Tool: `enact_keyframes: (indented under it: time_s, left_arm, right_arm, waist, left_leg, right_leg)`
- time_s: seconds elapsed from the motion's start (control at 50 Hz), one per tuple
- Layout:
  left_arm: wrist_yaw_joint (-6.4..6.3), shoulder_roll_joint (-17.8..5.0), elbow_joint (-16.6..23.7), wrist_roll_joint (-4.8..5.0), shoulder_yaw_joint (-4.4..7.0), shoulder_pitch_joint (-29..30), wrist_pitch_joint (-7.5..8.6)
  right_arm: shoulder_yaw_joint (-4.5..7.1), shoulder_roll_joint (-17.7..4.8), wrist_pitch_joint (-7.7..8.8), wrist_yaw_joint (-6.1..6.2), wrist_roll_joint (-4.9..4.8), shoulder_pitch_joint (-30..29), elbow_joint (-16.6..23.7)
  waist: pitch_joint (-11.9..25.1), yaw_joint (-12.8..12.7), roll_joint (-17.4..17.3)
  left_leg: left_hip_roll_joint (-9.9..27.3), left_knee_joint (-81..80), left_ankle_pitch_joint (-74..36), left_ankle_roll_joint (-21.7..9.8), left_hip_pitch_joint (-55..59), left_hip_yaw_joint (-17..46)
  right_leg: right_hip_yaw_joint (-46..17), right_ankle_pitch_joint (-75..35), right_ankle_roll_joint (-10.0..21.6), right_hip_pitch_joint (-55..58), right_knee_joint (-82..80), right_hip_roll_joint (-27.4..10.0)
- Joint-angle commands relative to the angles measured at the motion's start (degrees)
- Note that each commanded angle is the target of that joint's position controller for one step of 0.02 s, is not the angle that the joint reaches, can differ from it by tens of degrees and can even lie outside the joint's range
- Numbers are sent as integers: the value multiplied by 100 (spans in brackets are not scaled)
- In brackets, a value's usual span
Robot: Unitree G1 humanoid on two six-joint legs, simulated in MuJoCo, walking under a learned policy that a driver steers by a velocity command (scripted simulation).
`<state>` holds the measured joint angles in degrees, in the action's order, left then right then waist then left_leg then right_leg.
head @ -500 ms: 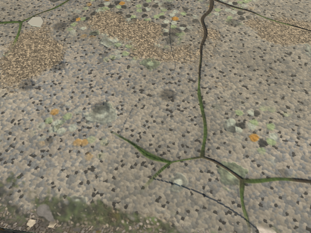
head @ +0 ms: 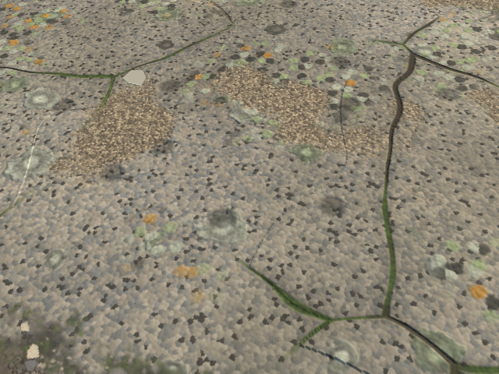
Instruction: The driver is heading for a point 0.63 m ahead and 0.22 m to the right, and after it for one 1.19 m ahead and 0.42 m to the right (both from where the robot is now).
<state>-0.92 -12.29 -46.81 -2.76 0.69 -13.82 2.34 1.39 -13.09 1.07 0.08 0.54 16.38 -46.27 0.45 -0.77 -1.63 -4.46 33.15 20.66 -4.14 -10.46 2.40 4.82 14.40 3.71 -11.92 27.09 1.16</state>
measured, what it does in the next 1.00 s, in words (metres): climbs, turning right: left foot 0.19 m higher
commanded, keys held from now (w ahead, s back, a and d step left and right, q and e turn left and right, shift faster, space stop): w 0.28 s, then w+e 0.72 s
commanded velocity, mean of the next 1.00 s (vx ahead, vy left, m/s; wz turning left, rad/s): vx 0.48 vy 0.00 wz -0.27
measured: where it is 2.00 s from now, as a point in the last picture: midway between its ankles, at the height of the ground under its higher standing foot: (270, 216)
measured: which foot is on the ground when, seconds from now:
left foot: up 0.00-0.46, down 0.48-1.00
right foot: down 0.00-0.50, up 0.52-1.00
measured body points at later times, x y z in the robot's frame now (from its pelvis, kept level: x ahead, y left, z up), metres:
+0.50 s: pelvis +0.24 +0.08 +0.01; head +0.31 +0.07 +0.45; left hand +0.12 +0.29 -0.12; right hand +0.53 -0.07 -0.04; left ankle +0.41 +0.17 -0.55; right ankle +0.00 -0.08 -0.71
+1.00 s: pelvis +0.54 +0.10 +0.18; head +0.56 +0.12 +0.63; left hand +0.82 +0.24 +0.10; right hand +0.45 -0.15 +0.06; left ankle +0.40 +0.17 -0.55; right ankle +0.66 +0.00 -0.51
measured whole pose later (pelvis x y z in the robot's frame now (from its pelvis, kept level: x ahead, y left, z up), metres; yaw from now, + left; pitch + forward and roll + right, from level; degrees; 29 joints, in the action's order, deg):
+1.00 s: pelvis +0.54 +0.10 +0.18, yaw -17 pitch +1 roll -1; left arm 4.8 -12.2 -38.1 3.0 2.7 -1.4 0.3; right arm 1.6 -12.2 4.2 4.4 -0.6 23.1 -53.2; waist 0.4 3.2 1.8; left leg -0.1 16.8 23.5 -2.1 5.8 -19.9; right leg 8.8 2.6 7.6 -33.1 38.8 2.4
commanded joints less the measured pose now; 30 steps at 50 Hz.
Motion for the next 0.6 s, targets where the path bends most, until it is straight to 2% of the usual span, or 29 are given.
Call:
enact_keyframes:
  time_s: [0.02,0.04,0.06,0.08,0.1,0.14,0.18,0.2,0.24,0.26,0.28,0.3,0.32,0.34,0.36,0.38,0.4,0.42,0.44,0.46,0.48,0.5,0.52,0.54,0.56,0.58,0.6]
  left_arm:
    - [-3,-1151,-181,62,372,-1335,53]
    - [43,-896,-148,89,316,-1087,55]
    - [58,-764,-125,105,289,-839,52]
    - [47,-691,-154,134,268,-813,91]
    - [65,-596,-251,104,259,-927,139]
    - [80,-578,-494,128,276,-1318,205]
    - [62,-595,-676,132,282,-1615,250]
    - [29,-556,-767,136,263,-1778,270]
    - [-10,-555,-981,80,258,-2193,316]
    - [-10,-584,-1059,79,244,-2201,356]
    - [-13,-547,-1134,88,212,-2169,382]
    - [-8,-547,-1215,93,182,-2210,404]
    - [-20,-494,-1366,100,123,-2347,392]
    - [-55,-527,-1422,103,105,-2344,376]
    - [-75,-501,-1497,157,74,-2331,290]
    - [-162,-417,-1641,225,37,-2457,197]
    - [-218,-476,-1486,331,41,-2166,108]
    - [-137,-309,-1242,411,-29,-1802,81]
    - [-28,-821,-1051,399,44,-1592,190]
    - [84,-1493,-966,419,249,-1553,300]
    - [189,-1983,-975,550,469,-1298,392]
    - [306,-1655,-778,721,462,-1351,498]
    - [443,-824,-434,515,397,-1166,550]
    - [447,-386,-334,281,433,-1261,520]
    - [410,-35,-148,220,405,-1034,376]
    - [299,133,17,127,362,-764,261]
    - [179,307,113,81,313,-527,148]
  right_arm:
    - [138,-550,89,5,183,-251,493]
    - [168,-522,82,-45,259,-180,401]
    - [186,-492,77,-98,255,-124,350]
    - [208,-482,68,-156,275,-218,383]
    - [186,-378,65,-198,280,-306,409]
    - [150,-168,38,-206,290,-420,492]
    - [115,-68,-2,-171,274,-901,747]
    - [78,3,-42,-123,269,-1309,944]
    - [-35,295,-122,66,199,-1750,1241]
    - [-103,373,-123,131,181,-2164,1508]
    - [-155,374,-104,153,162,-2445,1716]
    - [-194,364,-87,150,181,-2683,1894]
    - [-309,547,-45,149,141,-3093,2114]
    - [-369,570,-17,129,112,-3225,2310]
    - [-454,583,3,86,94,-3446,2525]
    - [-547,733,-4,25,117,-3790,2840]
    - [-639,869,-62,-120,118,-3231,2782]
    - [-586,819,-131,-143,29,-2535,2446]
    - [-424,592,-132,-130,51,-1682,2177]
    - [-141,75,-152,-56,11,-381,1802]
    - [46,-234,-144,-6,71,548,1570]
    - [272,-799,-65,40,104,1018,1265]
    - [464,-1511,-70,56,167,1307,929]
    - [483,-1369,-117,9,89,574,853]
    - [393,-1004,-113,-32,66,-111,672]
    - [301,-474,-21,-40,114,-529,391]
    - [194,14,81,-31,161,-610,87]
  waist:
    - [-471,-288,903]
    - [-613,-168,563]
    - [-752,-11,592]
    - [-800,43,615]
    - [-760,23,575]
    - [-492,12,488]
    - [-612,-45,408]
    - [-761,-140,493]
    - [-790,-259,769]
    - [-1026,-207,631]
    - [-1167,-167,494]
    - [-1260,-206,495]
    - [-1301,-340,659]
    - [-1302,-294,627]
    - [-1265,-343,533]
    - [-1279,-448,710]
    - [-816,-113,498]
    - [-204,9,341]
    - [760,490,848]
    - [1790,1099,1176]
    - [2349,1646,1350]
    - [2710,1666,239]
    - [2962,1386,-1789]
    - [2911,803,-1336]
    - [1907,302,-537]
    - [748,38,54]
    - [20,-95,244]
  left_leg:
    - [160,3047,971,-48,-2939,51]
    - [292,3701,648,-42,-3232,190]
    - [395,4053,310,-13,-3427,200]
    - [473,4359,-57,32,-3627,89]
    - [463,4868,-350,98,-3849,-24]
    - [509,5970,-462,179,-4356,-214]
    - [650,6580,-277,255,-5201,-266]
    - [668,7044,16,272,-5763,-346]
    - [674,8794,831,173,-7013,-333]
    - [765,9060,1183,64,-7627,-221]
    - [852,8839,1377,-20,-7861,-238]
    - [939,8606,1537,-61,-8082,-407]
    - [939,8963,1799,-149,-8521,-618]
    - [1085,8596,1926,-187,-8628,-602]
    - [1209,7544,1940,-184,-8201,-847]
    - [1250,7159,1969,-262,-7724,-725]
    - [1243,5749,951,-425,-5586,-901]
    - [871,5024,332,-483,-3317,-1490]
    - [434,5093,304,-495,-1453,-1390]
    - [116,4693,436,-476,-393,-1105]
    - [103,3592,609,-493,236,-637]
    - [1074,2267,1819,-661,1115,1436]
    - [2477,-372,1705,-753,1329,4402]
    - [2693,-1195,2217,-524,788,5579]
    - [2661,-1157,2820,-559,-200,4992]
    - [2484,-829,2793,-416,-1026,3879]
    - [2312,-368,2062,-341,-1722,2819]
  right_leg:
    - [-3482,776,1281,1515,-1754,-2408]
    - [-3075,1632,1276,1266,-1807,-2162]
    - [-2648,2064,1110,1052,-1924,-1869]
    - [-2330,1836,1009,945,-2006,-1687]
    - [-2042,1181,1003,981,-1938,-1527]
    - [-1664,257,1106,1077,-1752,-1476]
    - [-1596,115,1195,1153,-1772,-1572]
    - [-1608,-111,1243,1245,-1813,-1655]
    - [-1794,145,1386,1628,-1959,-1969]
    - [-1748,451,1261,1696,-2078,-2056]
    - [-1578,780,1082,1605,-2227,-1980]
    - [-1509,758,967,1629,-2312,-1868]
    - [-1489,295,923,1777,-2395,-1910]
    - [-1362,166,803,1836,-2471,-1893]
    - [-1104,-30,714,1584,-2846,-1684]
    - [-1084,-738,717,1277,-3170,-1641]
    - [-619,-1908,755,507,-3707,-1586]
    - [-242,-3507,814,-375,-3597,-1214]
    - [-189,-7411,765,-432,-2565,-1429]
    - [-402,-9440,662,247,-1153,-1538]
    - [-487,-9903,437,680,487,-1515]
    - [-702,-7722,190,-343,2489,-1002]
    - [-1073,-738,-11,-1354,4958,415]
    - [-2021,-663,27,-1896,6948,326]
    - [-1608,-980,5,-2313,7601,-3]
    - [-1194,-1388,67,-2657,7559,-318]
    - [-1086,-1416,168,-2979,7620,-422]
